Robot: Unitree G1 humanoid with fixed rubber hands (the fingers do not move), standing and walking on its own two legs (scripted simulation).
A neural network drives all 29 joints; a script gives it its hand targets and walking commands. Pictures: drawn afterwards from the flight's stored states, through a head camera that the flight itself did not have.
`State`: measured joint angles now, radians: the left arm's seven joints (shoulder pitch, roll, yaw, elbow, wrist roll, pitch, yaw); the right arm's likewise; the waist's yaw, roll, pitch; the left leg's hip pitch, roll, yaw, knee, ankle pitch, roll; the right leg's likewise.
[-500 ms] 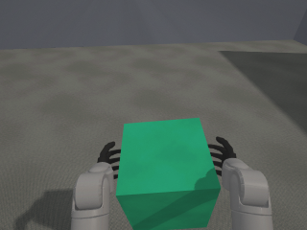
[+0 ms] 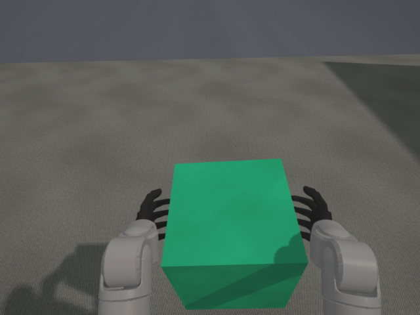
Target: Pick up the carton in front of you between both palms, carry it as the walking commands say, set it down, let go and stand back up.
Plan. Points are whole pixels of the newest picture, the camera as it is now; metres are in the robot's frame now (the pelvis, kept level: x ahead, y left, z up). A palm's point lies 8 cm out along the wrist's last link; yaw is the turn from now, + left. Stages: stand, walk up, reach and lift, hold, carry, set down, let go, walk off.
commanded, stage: carry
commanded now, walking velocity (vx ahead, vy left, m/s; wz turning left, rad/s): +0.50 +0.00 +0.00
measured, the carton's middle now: (231, 237) +0.30 +0.00 +0.01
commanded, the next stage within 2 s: none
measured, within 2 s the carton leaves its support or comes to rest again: neither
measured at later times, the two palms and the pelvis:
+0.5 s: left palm (186, 129) +0.59 +0.12 +0.08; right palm (292, 130) +0.59 -0.18 +0.08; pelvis +0.33 -0.02 -0.02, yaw -1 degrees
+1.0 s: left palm (188, 80) +0.93 +0.15 +0.07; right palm (267, 77) +0.93 -0.14 +0.09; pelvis +0.65 +0.01 -0.01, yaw -3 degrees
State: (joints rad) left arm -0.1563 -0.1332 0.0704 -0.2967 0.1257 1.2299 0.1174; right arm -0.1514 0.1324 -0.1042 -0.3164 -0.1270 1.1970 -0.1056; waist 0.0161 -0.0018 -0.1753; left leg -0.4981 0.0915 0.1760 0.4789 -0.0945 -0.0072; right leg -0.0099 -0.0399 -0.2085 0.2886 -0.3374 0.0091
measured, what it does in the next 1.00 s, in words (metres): walks ahead: left foot, then right foot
